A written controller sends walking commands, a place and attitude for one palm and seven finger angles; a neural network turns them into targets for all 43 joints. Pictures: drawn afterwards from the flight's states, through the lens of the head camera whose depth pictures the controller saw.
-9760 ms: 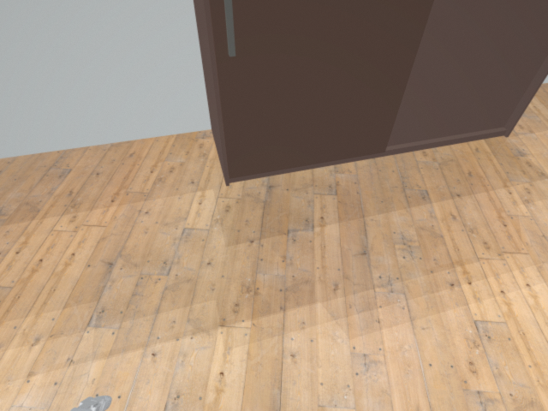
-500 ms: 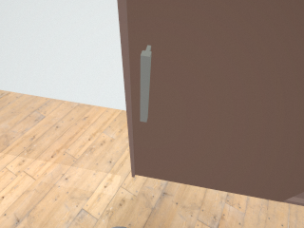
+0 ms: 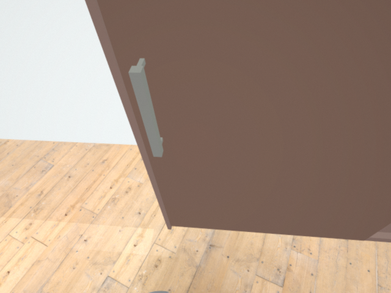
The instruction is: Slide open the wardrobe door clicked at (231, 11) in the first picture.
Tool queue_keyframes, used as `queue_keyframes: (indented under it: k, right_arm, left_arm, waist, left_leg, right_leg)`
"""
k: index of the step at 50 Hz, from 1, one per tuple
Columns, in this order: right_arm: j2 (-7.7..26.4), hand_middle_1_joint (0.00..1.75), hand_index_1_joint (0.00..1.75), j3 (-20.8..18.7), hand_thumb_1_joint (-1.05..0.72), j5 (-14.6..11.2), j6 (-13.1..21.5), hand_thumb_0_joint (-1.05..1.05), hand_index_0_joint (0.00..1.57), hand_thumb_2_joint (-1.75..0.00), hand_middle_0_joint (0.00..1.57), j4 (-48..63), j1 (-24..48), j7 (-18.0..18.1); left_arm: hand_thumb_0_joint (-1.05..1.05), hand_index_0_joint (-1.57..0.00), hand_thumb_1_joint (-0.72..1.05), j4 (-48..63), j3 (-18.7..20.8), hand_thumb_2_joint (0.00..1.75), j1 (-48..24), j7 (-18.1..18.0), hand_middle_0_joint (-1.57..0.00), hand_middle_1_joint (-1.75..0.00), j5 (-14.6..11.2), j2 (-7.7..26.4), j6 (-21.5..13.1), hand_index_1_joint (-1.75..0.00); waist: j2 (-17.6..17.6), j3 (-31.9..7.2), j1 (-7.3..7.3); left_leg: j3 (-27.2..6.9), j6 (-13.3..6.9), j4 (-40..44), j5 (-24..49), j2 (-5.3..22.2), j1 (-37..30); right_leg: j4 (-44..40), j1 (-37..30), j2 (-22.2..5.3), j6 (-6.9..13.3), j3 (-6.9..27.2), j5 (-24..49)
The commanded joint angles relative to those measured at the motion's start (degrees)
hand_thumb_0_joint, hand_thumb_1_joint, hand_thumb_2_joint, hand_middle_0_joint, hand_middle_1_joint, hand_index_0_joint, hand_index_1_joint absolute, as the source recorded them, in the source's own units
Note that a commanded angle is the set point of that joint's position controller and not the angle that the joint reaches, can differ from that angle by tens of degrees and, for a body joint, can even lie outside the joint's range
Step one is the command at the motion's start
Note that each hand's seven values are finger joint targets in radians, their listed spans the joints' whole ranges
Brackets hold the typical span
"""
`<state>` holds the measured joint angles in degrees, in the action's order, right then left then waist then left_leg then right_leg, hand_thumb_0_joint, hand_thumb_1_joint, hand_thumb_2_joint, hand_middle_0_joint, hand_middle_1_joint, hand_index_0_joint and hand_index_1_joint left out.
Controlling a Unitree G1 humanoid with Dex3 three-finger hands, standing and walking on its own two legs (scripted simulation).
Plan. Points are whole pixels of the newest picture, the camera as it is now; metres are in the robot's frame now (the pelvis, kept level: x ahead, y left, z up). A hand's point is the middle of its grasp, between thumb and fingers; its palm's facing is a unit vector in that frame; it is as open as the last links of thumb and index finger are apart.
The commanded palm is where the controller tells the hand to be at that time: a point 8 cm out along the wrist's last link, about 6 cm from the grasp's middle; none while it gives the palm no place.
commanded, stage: come to a stop and stand still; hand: left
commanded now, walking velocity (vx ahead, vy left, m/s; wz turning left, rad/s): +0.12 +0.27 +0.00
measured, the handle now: (151, 113) +0.49 +0.15 +0.09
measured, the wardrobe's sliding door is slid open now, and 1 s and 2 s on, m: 0.00 0.00 0.00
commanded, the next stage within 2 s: look again from close up in 1.00 s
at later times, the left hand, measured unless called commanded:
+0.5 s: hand out of the picture -0.06 +0.21 -0.18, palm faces +0.14 -0.98 -0.17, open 7.4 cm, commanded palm none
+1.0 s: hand out of the picture -0.05 +0.21 -0.16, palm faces +0.01 -0.98 -0.17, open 7.3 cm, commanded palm none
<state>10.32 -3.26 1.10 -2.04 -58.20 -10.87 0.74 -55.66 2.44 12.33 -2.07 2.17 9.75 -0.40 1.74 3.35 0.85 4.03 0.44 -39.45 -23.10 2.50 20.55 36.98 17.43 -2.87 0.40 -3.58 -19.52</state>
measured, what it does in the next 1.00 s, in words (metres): steps on the spot: left foot, then right foot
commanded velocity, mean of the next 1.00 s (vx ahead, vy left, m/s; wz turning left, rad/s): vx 0.01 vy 0.04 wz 0.00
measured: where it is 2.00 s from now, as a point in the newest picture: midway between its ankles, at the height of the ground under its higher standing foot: outside the picture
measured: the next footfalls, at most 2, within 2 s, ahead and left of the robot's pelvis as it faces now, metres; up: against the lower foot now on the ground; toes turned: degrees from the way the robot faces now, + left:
left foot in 0.42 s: +0.02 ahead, +0.14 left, +0.00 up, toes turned +5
right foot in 0.72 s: -0.01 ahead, -0.06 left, +0.00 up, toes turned -2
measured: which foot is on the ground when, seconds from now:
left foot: up 0.00-0.40, down 0.42-1.00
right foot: down 0.00-0.44, up 0.46-0.70, down 0.72-1.00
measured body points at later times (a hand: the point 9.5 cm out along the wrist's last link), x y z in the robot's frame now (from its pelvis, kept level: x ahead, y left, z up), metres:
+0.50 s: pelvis -0.02 +0.04 +0.01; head -0.02 +0.07 +0.46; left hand -0.07 +0.26 -0.16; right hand +0.04 -0.19 -0.13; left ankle -0.02 +0.14 -0.73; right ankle +0.00 -0.10 -0.71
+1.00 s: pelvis -0.04 +0.05 +0.01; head -0.03 +0.05 +0.46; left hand -0.05 +0.26 -0.15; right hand -0.05 -0.16 -0.15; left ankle -0.02 +0.14 -0.73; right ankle -0.05 -0.06 -0.73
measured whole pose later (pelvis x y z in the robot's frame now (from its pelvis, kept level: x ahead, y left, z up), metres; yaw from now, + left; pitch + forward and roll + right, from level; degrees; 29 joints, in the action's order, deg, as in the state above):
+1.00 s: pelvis -0.04 +0.05 +0.01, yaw +1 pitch -1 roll -1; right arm 7.8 0.6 1.1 0.3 -61.8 -18.9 0.5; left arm -62.8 -1.2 18.1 -2.4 1.0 6.9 -1.5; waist 1.2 1.8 -0.9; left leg 5.6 -2.7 -30.3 -14.8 0.2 15.1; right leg 29.2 11.6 -0.4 0.9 -4.0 -16.9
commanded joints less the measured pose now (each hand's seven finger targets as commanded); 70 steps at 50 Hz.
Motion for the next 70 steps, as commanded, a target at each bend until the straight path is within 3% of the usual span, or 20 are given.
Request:
queue_keyframes:
  k: [1,4,8,15,19,20,21,22,23,26,32,36,40,43,44,45,46,48,55,70]
  right_arm:
    - [3.30,0.30,0.30,-0.46,-0.90,0.51,-0.14,0.00,0.20,-0.90,0.20,3.59,-1.14,-0.89]
    - [3.38,0.30,0.30,-0.38,-0.90,0.25,0.33,0.00,0.20,-0.90,0.20,1.89,-3.97,-1.31]
    - [2.88,0.30,0.30,-0.15,-0.90,0.21,0.10,0.00,0.20,-0.90,0.20,2.58,-2.51,-1.12]
    - [1.41,0.30,0.30,0.60,-0.90,-0.30,0.35,0.00,0.20,-0.90,0.20,3.44,-1.88,-1.09]
    - [0.58,0.30,0.30,1.15,-0.90,-0.59,1.68,0.00,0.20,-0.90,0.20,0.41,-9.68,-0.33]
    - [2.46,0.30,0.30,0.91,-0.90,-0.58,2.16,0.00,0.20,-0.90,0.20,-0.30,-11.61,0.09]
    - [6.02,0.30,0.30,0.20,-0.90,-0.06,2.40,0.00,0.20,-0.90,0.20,0.36,-11.74,0.37]
    - [7.68,0.30,0.30,0.05,-0.90,-0.04,1.95,0.00,0.20,-0.90,0.20,1.58,-9.77,0.69]
    - [7.52,0.30,0.30,0.38,-0.90,0.47,1.72,0.00,0.20,-0.90,0.20,2.43,-7.34,0.71]
    - [3.96,0.30,0.30,1.54,-0.90,0.14,2.34,0.00,0.20,-0.90,0.20,2.14,-3.60,1.42]
    - [3.73,0.30,0.30,1.37,-0.90,0.28,3.08,0.00,0.20,-0.90,0.20,-0.04,-7.34,1.63]
    - [1.96,0.30,0.30,1.78,-0.90,-0.65,3.57,0.00,0.20,-0.90,0.20,-1.48,-8.13,1.35]
    - [1.31,0.30,0.30,2.33,-0.90,-0.32,3.13,0.00,0.20,-0.90,0.20,-3.45,-8.26,1.06]
    - [1.00,0.30,0.30,2.80,-0.90,-0.37,3.31,0.00,0.20,-0.90,0.20,-5.07,-9.63,1.09]
    - [5.42,0.30,0.30,2.62,-0.90,-0.73,3.76,0.00,0.20,-0.90,0.20,-0.74,-4.18,0.25]
    - [2.78,0.30,0.30,2.56,-0.90,-0.28,2.96,0.00,0.20,-0.90,0.20,0.43,-7.35,-0.13]
    - [2.67,0.30,0.30,2.49,-0.90,0.13,2.81,0.00,0.20,-0.90,0.20,-0.41,-8.55,-0.22]
    - [1.83,0.30,0.30,3.05,-0.90,0.34,3.33,0.00,0.20,-0.90,0.20,-0.57,-10.05,-0.22]
    - [2.87,0.30,0.30,3.16,-0.90,-0.11,4.06,0.00,0.20,-0.90,0.20,-0.60,-10.44,0.28]
    - [4.17,0.30,0.30,3.20,-0.90,-0.27,4.54,0.00,0.20,-0.90,0.20,-3.28,-8.39,0.79]
  left_arm:
    - [0.00,-0.20,0.90,2.28,1.68,0.90,4.31,0.14,-0.20,-0.30,-0.36,9.57,-0.80,-0.30]
    - [0.00,-0.20,0.90,2.59,1.61,0.90,4.81,0.10,-0.20,-0.30,-0.66,8.82,-1.23,-0.30]
    - [0.00,-0.20,0.90,0.73,2.17,0.90,9.61,-0.31,-0.20,-0.30,-0.70,9.05,-1.26,-0.30]
    - [0.00,-0.20,0.90,-0.36,2.48,0.90,9.26,-0.34,-0.20,-0.30,0.03,9.82,-0.15,-0.30]
    - [0.00,-0.20,0.90,-1.15,2.14,0.90,6.79,-0.18,-0.20,-0.30,-0.53,8.33,0.61,-0.30]
    - [0.00,-0.20,0.90,-1.09,1.57,0.90,7.25,-0.12,-0.20,-0.30,-0.77,6.03,0.92,-0.30]
    - [0.00,-0.20,0.90,-0.60,1.07,0.90,7.85,0.17,-0.20,-0.30,-1.13,2.90,1.32,-0.30]
    - [0.00,-0.20,0.90,-0.33,0.63,0.90,7.56,0.13,-0.20,-0.30,-0.90,1.49,1.43,-0.30]
    - [0.00,-0.20,0.90,-0.36,0.58,0.90,7.45,0.17,-0.20,-0.30,-0.86,1.14,1.31,-0.30]
    - [0.00,-0.20,0.90,-3.88,0.44,0.90,8.67,0.60,-0.20,-0.30,-0.20,1.00,1.99,-0.30]
    - [0.00,-0.20,0.90,-4.64,-0.76,0.90,7.21,0.28,-0.20,-0.30,-0.52,-0.50,0.93,-0.30]
    - [0.00,-0.20,0.90,-6.94,-1.04,0.90,11.02,-0.23,-0.20,-0.30,-0.67,0.94,-0.46,-0.30]
    - [0.00,-0.20,0.90,-7.63,-1.69,0.90,9.06,-0.19,-0.20,-0.30,-1.43,1.79,-1.29,-0.30]
    - [0.00,-0.20,0.90,-7.24,-1.89,0.90,8.44,-0.24,-0.20,-0.30,-1.47,1.05,-0.88,-0.30]
    - [0.00,-0.20,0.90,-8.14,-2.31,0.90,12.05,-2.32,-0.20,-0.30,-0.44,3.84,-2.04,-0.30]
    - [0.00,-0.20,0.90,-4.81,-2.17,0.90,8.32,-1.82,-0.20,-0.30,-1.16,5.55,-2.09,-0.30]
    - [0.00,-0.20,0.90,-3.66,-2.00,0.90,6.40,-1.27,-0.20,-0.30,-1.10,5.51,-1.86,-0.30]
    - [0.00,-0.20,0.90,-3.97,-2.16,0.90,7.85,-0.77,-0.20,-0.30,-1.41,5.19,-2.38,-0.30]
    - [0.00,-0.20,0.90,-4.58,-2.84,0.90,7.82,-0.46,-0.20,-0.30,-1.52,2.65,-2.00,-0.30]
    - [0.00,-0.20,0.90,-5.07,-2.22,0.90,7.84,-0.39,-0.20,-0.30,-1.46,4.50,-1.41,-0.30]
  waist:
    - [-17.76,1.44,0.73]
    - [-11.01,-0.29,0.51]
    - [-8.58,-1.98,2.41]
    - [-12.29,-2.09,2.46]
    - [-9.54,-3.69,-1.18]
    - [-3.02,-4.63,-1.66]
    - [10.32,-3.29,-1.48]
    - [14.10,-0.07,-0.77]
    - [10.45,2.43,-0.17]
    - [8.01,3.77,1.03]
    - [2.47,0.37,-0.31]
    - [-4.69,-3.05,0.81]
    - [-10.70,-0.82,-0.81]
    - [-4.41,1.39,-0.59]
    - [-4.95,4.53,1.08]
    - [-0.91,1.64,-2.25]
    - [2.01,4.03,-2.68]
    - [7.62,0.49,-2.11]
    - [-4.83,1.03,-1.44]
    - [-2.49,-0.46,-0.79]
  left_leg:
    - [-4.48,0.17,-15.37,-0.92,-0.97,9.05]
    - [-3.55,1.48,-18.08,4.10,-0.92,9.37]
    - [-3.33,2.72,-18.24,3.56,-1.02,12.12]
    - [-1.50,1.74,-4.60,0.39,-1.07,3.05]
    - [0.87,0.85,14.56,10.37,-2.27,-14.02]
    - [-1.37,0.34,17.93,11.12,1.26,-18.04]
    - [-13.64,-2.75,23.08,9.90,10.31,-15.07]
    - [-17.82,-6.74,27.80,9.31,15.77,-8.22]
    - [-16.21,-8.88,28.71,5.73,15.97,-1.01]
    - [-12.41,-7.87,30.20,4.33,10.66,0.31]
    - [-11.37,-10.53,25.35,21.47,11.26,-9.04]
    - [-7.32,-4.65,18.85,17.63,5.66,-5.60]
    - [-3.99,-1.92,18.27,15.56,2.55,-10.08]
    - [-5.16,-2.43,20.53,16.17,3.62,-9.86]
    - [-4.51,-1.16,10.62,17.76,4.39,-5.61]
    - [-4.57,-1.10,12.06,5.36,2.36,-6.71]
    - [-4.88,-1.49,13.51,3.24,1.81,-5.34]
    - [-5.94,-2.33,15.13,5.93,2.40,-5.03]
    - [-6.72,-3.57,17.77,9.00,3.41,-5.01]
    - [-5.25,-3.57,18.58,16.95,3.98,-9.21]
  right_leg:
    - [-25.51,-0.94,-15.62,5.16,21.82,1.81]
    - [-21.93,-5.63,-14.17,6.26,14.52,14.73]
    - [-19.81,-11.99,-15.91,8.41,13.82,23.76]
    - [-21.57,-5.58,-15.68,9.94,13.39,10.73]
    - [-15.39,2.62,-9.80,5.58,8.78,4.45]
    - [-10.65,4.94,-6.59,3.71,6.25,0.42]
    - [-4.03,8.25,-1.50,0.83,1.87,-6.03]
    - [2.26,7.45,-0.01,-0.62,-0.75,-10.95]
    - [7.22,4.89,-0.21,-0.32,0.60,-9.94]
    - [14.49,4.42,-1.01,-0.32,3.00,-3.52]
    - [0.99,1.79,-1.55,-1.09,2.14,-5.15]
    - [-16.77,-10.71,-4.06,-0.15,6.38,10.76]
    - [-17.07,-5.43,-6.14,2.70,8.16,15.06]
    - [-17.34,-4.50,-4.22,1.86,6.55,9.92]
    - [-17.21,-1.74,-5.04,1.21,8.48,18.81]
    - [-18.93,0.52,-6.79,3.17,10.46,-1.49]
    - [-17.65,3.47,-5.37,3.95,9.79,-7.90]
    - [-14.60,-0.49,-3.47,4.30,7.75,-1.76]
    - [-12.77,-2.36,-2.18,2.98,6.81,3.17]
    - [-13.03,-4.92,-2.77,2.06,6.62,10.68]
